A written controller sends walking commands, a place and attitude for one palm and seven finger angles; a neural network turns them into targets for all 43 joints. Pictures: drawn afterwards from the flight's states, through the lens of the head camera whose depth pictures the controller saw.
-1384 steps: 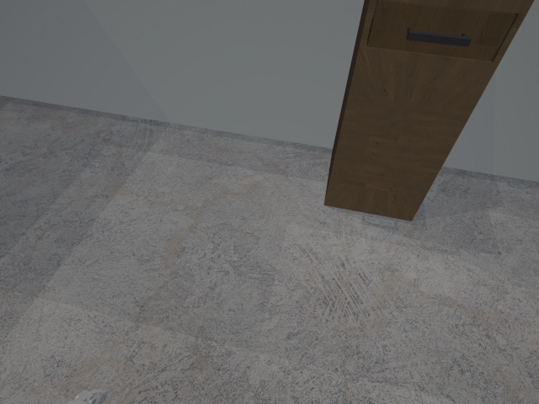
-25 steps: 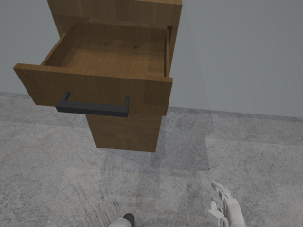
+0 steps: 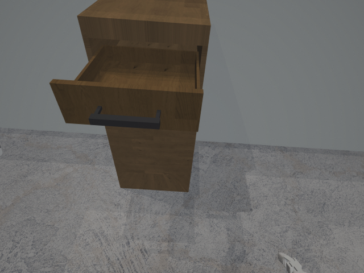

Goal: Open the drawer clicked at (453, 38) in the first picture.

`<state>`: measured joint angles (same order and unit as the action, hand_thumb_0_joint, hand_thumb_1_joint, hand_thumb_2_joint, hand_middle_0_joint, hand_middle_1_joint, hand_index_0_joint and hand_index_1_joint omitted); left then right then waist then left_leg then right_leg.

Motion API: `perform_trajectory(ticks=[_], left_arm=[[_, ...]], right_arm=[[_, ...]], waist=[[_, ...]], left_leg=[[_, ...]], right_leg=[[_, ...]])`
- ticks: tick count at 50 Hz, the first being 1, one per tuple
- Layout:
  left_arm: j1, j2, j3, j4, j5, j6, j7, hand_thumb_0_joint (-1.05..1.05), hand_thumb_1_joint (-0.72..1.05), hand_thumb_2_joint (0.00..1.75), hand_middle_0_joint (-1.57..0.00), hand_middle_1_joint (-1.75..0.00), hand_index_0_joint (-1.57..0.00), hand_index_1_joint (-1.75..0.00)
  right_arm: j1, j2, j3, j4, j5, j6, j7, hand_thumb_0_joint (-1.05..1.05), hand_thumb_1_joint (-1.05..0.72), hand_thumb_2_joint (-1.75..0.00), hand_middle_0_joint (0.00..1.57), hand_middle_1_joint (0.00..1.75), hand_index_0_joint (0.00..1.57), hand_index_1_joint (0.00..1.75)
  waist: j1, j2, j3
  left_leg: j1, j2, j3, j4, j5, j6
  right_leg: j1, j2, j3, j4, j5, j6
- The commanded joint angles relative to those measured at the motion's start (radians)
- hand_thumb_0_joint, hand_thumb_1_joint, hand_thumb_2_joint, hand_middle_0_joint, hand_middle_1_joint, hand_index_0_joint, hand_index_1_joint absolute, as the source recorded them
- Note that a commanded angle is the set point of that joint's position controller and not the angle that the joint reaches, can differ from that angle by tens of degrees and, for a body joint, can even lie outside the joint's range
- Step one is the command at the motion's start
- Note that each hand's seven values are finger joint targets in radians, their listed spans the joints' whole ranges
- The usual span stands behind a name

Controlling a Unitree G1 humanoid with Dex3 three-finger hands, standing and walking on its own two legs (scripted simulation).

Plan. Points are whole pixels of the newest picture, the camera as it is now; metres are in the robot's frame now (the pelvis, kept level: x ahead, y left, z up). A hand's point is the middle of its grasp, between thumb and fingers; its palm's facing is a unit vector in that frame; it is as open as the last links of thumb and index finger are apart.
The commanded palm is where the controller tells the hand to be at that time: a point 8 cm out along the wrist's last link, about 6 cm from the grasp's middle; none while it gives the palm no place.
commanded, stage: stop stepping back and stand still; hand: left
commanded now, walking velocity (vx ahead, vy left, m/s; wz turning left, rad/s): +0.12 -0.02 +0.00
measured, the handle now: (127, 116) +0.47 +0.17 +0.11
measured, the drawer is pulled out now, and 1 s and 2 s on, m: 0.30 0.30 0.30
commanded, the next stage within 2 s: let the arm hang, fingers relaxed in 0.32 s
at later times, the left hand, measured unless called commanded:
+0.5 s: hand (31, 159) +0.22 +0.25 +0.22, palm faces +0.45 -0.77 -0.45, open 7.4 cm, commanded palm none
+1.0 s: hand out of the picture -0.11 +0.16 -0.16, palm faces +0.12 -0.97 -0.22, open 7.2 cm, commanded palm none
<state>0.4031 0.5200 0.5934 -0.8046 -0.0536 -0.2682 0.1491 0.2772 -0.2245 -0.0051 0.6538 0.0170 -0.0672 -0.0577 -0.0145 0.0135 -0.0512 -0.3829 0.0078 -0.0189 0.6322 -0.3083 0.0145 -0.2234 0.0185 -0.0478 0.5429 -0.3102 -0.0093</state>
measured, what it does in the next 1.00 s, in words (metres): stands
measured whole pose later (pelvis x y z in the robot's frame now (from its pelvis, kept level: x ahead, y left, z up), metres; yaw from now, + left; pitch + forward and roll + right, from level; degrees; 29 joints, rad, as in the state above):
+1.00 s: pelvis -0.02 -0.02 +0.01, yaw +5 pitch -2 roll -1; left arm 0.37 0.17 0.01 1.16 0.00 0.03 0.03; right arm 0.34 -0.13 0.00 1.10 -0.01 0.04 -0.04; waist 0.00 0.03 0.10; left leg -0.23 0.01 -0.04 0.45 -0.18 -0.01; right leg -0.15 0.06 -0.03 0.41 -0.23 -0.06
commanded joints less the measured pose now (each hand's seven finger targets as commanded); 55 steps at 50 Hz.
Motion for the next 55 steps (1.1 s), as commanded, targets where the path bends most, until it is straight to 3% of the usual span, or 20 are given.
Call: perform_trajectory(ticks=[1,2,3,8,9,11,12,15,20,21,22,24,26,28,30,32,36,40,45,55], left_arm=[[-0.308,0.171,0.049,0.074,0.009,0.009,0.024,0.00,0.90,0.90,-0.20,-0.30,-0.20,-0.30],[-0.354,0.164,0.041,0.066,0.017,0.013,0.022,0.00,0.90,0.90,-0.20,-0.30,-0.20,-0.30],[-0.356,0.163,0.036,0.095,0.016,0.023,0.014,0.00,0.90,0.90,-0.20,-0.30,-0.20,-0.30],[-0.105,0.114,-0.003,-0.074,0.000,0.035,-0.006,0.00,0.90,0.90,-0.20,-0.30,-0.20,-0.30],[-0.084,0.140,0.020,-0.125,0.003,0.029,-0.008,0.00,0.90,0.90,-0.20,-0.30,-0.20,-0.30],[-0.086,0.235,0.129,-0.186,-0.010,0.002,0.003,0.00,0.90,0.90,-0.20,-0.30,-0.20,-0.30],[-0.138,0.215,0.116,-0.221,-0.014,-0.008,0.012,0.00,0.90,0.90,-0.20,-0.30,-0.20,-0.30],[-0.119,0.171,0.119,-0.120,-0.017,-0.013,0.025,0.00,0.90,0.90,-0.20,-0.30,-0.20,-0.30],[-0.205,0.155,0.065,0.046,-0.017,-0.004,0.021,0.00,0.90,0.90,-0.20,-0.30,-0.20,-0.30],[0.042,-0.176,-0.499,0.808,0.028,0.127,-0.109,0.00,0.90,0.90,-0.20,-0.30,-0.20,-0.30],[0.053,-0.166,-0.457,0.888,0.094,0.242,-0.145,0.00,0.90,0.90,-0.20,-0.30,-0.20,-0.30],[-0.041,-0.211,-0.467,0.928,0.090,0.281,-0.149,0.00,0.90,0.90,-0.20,-0.30,-0.20,-0.30],[-0.103,-0.194,-0.486,1.033,0.085,0.282,-0.153,0.00,0.90,0.90,-0.20,-0.30,-0.20,-0.30],[-0.083,-0.167,-0.491,1.191,0.092,0.281,-0.152,0.00,0.90,0.90,-0.20,-0.30,-0.20,-0.30],[-0.147,-0.086,-0.506,1.333,0.089,0.283,-0.152,0.00,0.90,0.90,-0.20,-0.30,-0.20,-0.30],[-0.209,-0.113,-0.527,1.447,0.083,0.284,-0.140,0.00,0.90,0.90,-0.20,-0.30,-0.20,-0.30],[-0.178,-0.190,-0.516,1.641,0.076,0.259,-0.123,0.00,0.90,0.90,-0.20,-0.30,-0.20,-0.30],[-0.103,-0.223,-0.539,1.770,0.057,0.273,-0.122,0.00,0.90,0.90,-0.20,-0.30,-0.20,-0.30],[-0.066,-0.251,-0.560,1.880,0.056,0.271,-0.120,0.00,0.90,0.90,-0.20,-0.30,-0.20,-0.30],[-0.032,-0.288,-0.563,1.944,0.058,0.270,-0.110,0.00,0.90,0.90,-0.20,-0.30,-0.20,-0.30]], right_arm=[[-0.154,-0.144,-0.038,-0.164,0.000,-0.051,-0.022,0.00,-0.90,-0.90,0.20,0.30,0.20,0.30],[-0.153,-0.121,-0.027,-0.172,0.002,-0.055,-0.020,0.00,-0.90,-0.90,0.20,0.30,0.20,0.30],[-0.147,-0.101,-0.029,-0.173,0.000,-0.063,-0.014,0.00,-0.90,-0.90,0.20,0.30,0.20,0.30],[-0.193,-0.087,-0.017,-0.198,-0.009,-0.076,0.013,0.00,-0.90,-0.90,0.20,0.30,0.20,0.30],[-0.190,-0.085,-0.018,-0.204,-0.017,-0.069,0.016,0.00,-0.90,-0.90,0.20,0.30,0.20,0.30],[-0.173,-0.089,-0.017,-0.181,-0.032,-0.048,0.027,0.00,-0.90,-0.90,0.20,0.30,0.20,0.30],[-0.168,-0.078,-0.025,-0.175,-0.012,-0.063,0.028,0.00,-0.90,-0.90,0.20,0.30,0.20,0.30],[-0.164,-0.070,-0.019,-0.164,-0.008,-0.068,0.012,0.00,-0.90,-0.90,0.20,0.30,0.20,0.30],[-0.171,-0.117,-0.037,-0.149,0.013,-0.068,-0.007,0.00,-0.90,-0.90,0.20,0.30,0.20,0.30],[-0.149,-0.262,-0.085,-0.028,0.037,-0.143,0.035,0.00,-0.90,-0.90,0.20,0.30,0.20,0.30],[-0.087,-0.257,-0.090,0.080,0.000,-0.084,0.059,0.00,-0.90,-0.90,0.20,0.30,0.20,0.30],[-0.087,-0.207,-0.063,0.083,-0.024,-0.023,0.047,0.00,-0.90,-0.90,0.20,0.30,0.20,0.30],[-0.114,-0.191,-0.043,0.069,-0.050,-0.001,0.045,0.00,-0.90,-0.90,0.20,0.30,0.20,0.30],[-0.158,-0.163,-0.032,0.073,-0.049,0.017,0.043,0.00,-0.90,-0.90,0.20,0.30,0.20,0.30],[-0.106,-0.111,-0.033,0.099,-0.034,0.050,0.049,0.00,-0.90,-0.90,0.20,0.30,0.20,0.30],[-0.113,-0.114,-0.036,0.131,-0.050,0.084,0.043,0.00,-0.90,-0.90,0.20,0.30,0.20,0.30],[0.002,-0.039,-0.027,0.230,-0.042,0.080,0.026,0.00,-0.90,-0.90,0.20,0.30,0.20,0.30],[0.019,-0.036,-0.018,0.311,-0.034,0.077,0.013,0.00,-0.90,-0.90,0.20,0.30,0.20,0.30],[0.088,-0.018,-0.017,0.382,-0.030,0.085,0.009,0.00,-0.90,-0.90,0.20,0.30,0.20,0.30],[0.119,0.014,-0.013,0.435,-0.031,0.081,0.009,0.00,-0.90,-0.90,0.20,0.30,0.20,0.30]], waist=[[-0.027,0.288,0.110],[-0.020,0.361,0.105],[-0.014,0.300,0.096],[0.012,0.144,-0.016],[0.010,0.068,-0.008],[0.013,-0.096,-0.030],[0.003,-0.146,-0.059],[-0.008,-0.042,-0.004],[0.004,0.036,0.010],[-0.052,0.029,0.016],[-0.023,0.096,-0.072],[-0.005,0.025,-0.014],[0.017,-0.055,0.013],[0.062,-0.172,-0.008],[0.000,-0.232,0.055],[0.003,-0.202,0.146],[-0.031,0.041,0.019],[0.006,0.188,0.035],[-0.002,0.037,0.083],[0.003,-0.020,0.153]], left_leg=[[0.013,0.173,-0.323,-0.422,-0.496,0.054],[-0.097,0.223,-0.425,-0.558,-0.630,0.053],[-0.146,0.232,-0.426,-0.583,-0.590,0.053],[-0.133,0.115,-0.139,-0.394,-0.302,0.029],[-0.138,0.055,-0.074,-0.254,-0.218,0.006],[-0.122,0.000,0.018,0.155,-0.007,-0.025],[-0.141,-0.001,-0.007,0.254,-0.045,-0.028],[-0.019,0.045,-0.024,0.100,-0.012,-0.013],[0.197,0.112,-0.078,-0.168,0.254,0.029],[0.193,0.154,-0.091,0.017,0.543,0.031],[0.169,0.158,-0.152,-0.062,0.663,0.066],[0.018,0.252,-0.340,-0.196,0.559,0.173],[-0.017,0.242,-0.370,-0.227,0.466,0.187],[-0.103,0.118,-0.185,-0.112,0.333,0.089],[-0.003,-0.034,-0.020,0.042,-0.090,-0.006],[-0.003,-0.028,-0.015,0.148,-0.128,-0.006],[0.177,0.028,-0.024,-0.079,0.128,-0.008],[0.165,0.085,-0.099,-0.202,0.204,0.023],[0.196,0.077,-0.085,-0.239,0.137,0.019],[0.174,0.077,-0.080,-0.284,0.119,0.020]], right_leg=[[-0.224,0.004,0.003,0.084,-0.281,-0.012],[-0.136,0.059,-0.030,0.264,-0.219,-0.002],[-0.098,0.061,-0.013,0.364,-0.195,-0.004],[0.166,0.019,-0.023,-0.088,-0.134,-0.027],[0.156,-0.043,0.069,-0.209,-0.143,-0.062],[0.053,-0.325,0.418,-0.400,-0.100,-0.181],[0.067,-0.336,0.424,-0.368,-0.074,-0.181],[-0.015,-0.283,0.291,-0.287,0.067,-0.153],[-0.027,-0.091,0.127,-0.180,0.179,-0.001],[-0.165,-0.147,-0.004,0.117,0.363,-0.018],[-0.137,-0.087,0.031,0.173,0.291,0.006],[-0.169,-0.016,0.052,0.329,-0.186,0.025],[-0.150,-0.023,0.105,0.295,-0.227,0.021],[0.077,-0.059,0.131,0.007,0.046,0.007],[-0.112,-0.279,0.348,-0.232,-0.034,-0.100],[-0.153,-0.241,0.385,-0.278,-0.005,-0.144],[-0.016,-0.185,0.247,-0.151,0.363,-0.126],[0.048,-0.091,0.158,-0.177,0.172,-0.059],[0.024,-0.095,0.152,-0.254,0.062,-0.060],[-0.004,-0.087,0.135,-0.246,0.028,-0.050]])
